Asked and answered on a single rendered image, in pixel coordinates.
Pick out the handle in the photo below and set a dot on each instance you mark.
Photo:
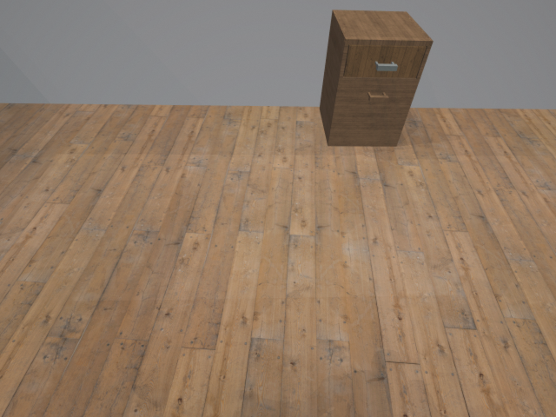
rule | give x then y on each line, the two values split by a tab
374	98
386	67

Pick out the drawer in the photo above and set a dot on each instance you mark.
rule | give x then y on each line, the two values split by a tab
361	60

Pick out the cabinet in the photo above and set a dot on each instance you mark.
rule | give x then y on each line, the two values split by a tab
348	118

